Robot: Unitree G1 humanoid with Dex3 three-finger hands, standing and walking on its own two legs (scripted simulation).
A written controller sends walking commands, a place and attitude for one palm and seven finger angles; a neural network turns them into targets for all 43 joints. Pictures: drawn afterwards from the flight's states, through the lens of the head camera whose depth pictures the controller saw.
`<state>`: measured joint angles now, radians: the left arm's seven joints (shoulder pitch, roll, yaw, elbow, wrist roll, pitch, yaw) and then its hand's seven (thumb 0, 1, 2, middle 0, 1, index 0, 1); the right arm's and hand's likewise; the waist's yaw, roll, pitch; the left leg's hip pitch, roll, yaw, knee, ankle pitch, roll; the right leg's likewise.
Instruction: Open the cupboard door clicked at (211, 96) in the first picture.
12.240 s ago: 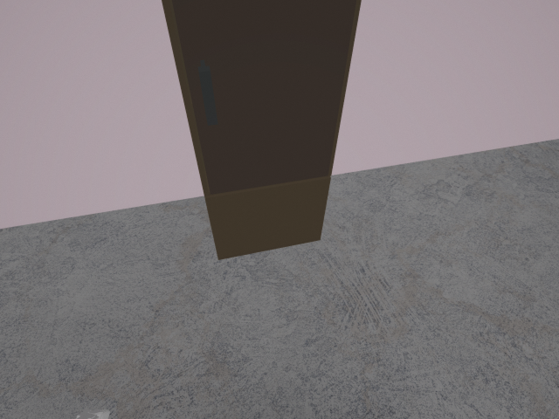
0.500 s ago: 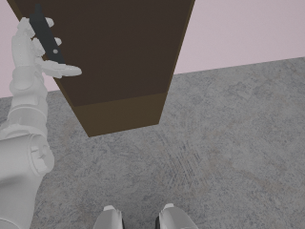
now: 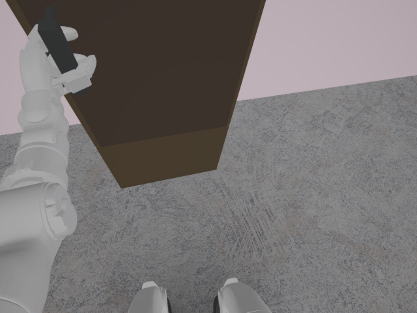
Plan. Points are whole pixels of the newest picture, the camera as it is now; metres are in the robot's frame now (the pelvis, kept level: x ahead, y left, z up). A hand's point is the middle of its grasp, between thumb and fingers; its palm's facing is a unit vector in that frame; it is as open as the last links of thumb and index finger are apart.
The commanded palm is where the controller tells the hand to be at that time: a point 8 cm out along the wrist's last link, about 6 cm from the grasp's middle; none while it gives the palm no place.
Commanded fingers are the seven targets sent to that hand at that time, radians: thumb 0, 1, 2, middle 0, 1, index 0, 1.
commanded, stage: close the thumb around the handle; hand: left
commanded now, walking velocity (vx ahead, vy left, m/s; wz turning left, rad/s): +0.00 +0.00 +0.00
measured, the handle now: (66, 53) +0.59 +0.21 +0.10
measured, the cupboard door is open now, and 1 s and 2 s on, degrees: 0 18 40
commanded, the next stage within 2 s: pull the door open along its arc in 0.20 s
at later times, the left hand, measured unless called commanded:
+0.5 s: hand (80, 72) +0.53 +0.18 +0.10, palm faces +0.15 -0.99 +0.00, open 6.1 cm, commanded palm +0.48 +0.21 +0.10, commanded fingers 0.00 0.90 0.90 -0.40 -1.35 -0.40 -1.35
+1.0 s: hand (109, 116) +0.44 +0.12 +0.10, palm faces +0.51 -0.86 +0.04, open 6.3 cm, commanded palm +0.39 +0.15 +0.10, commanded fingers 0.00 0.90 0.90 -0.40 -1.35 -0.40 -1.35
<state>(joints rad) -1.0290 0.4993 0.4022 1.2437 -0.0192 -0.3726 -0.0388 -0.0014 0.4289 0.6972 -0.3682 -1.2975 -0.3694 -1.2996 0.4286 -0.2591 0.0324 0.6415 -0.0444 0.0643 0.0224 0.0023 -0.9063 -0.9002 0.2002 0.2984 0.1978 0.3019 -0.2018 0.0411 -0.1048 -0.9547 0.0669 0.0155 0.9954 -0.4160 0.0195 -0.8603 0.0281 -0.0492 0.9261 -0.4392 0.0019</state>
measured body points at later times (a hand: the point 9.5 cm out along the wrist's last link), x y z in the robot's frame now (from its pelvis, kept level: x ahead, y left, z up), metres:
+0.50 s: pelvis +0.01 +0.00 +0.00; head +0.12 +0.01 +0.44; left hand +0.52 +0.23 +0.11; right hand -0.02 -0.27 -0.11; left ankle +0.02 +0.10 -0.68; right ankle -0.01 -0.13 -0.68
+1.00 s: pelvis +0.01 -0.01 +0.01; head +0.06 -0.01 +0.46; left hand +0.40 +0.17 +0.10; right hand +0.15 -0.24 -0.10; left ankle +0.02 +0.10 -0.68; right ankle -0.01 -0.13 -0.68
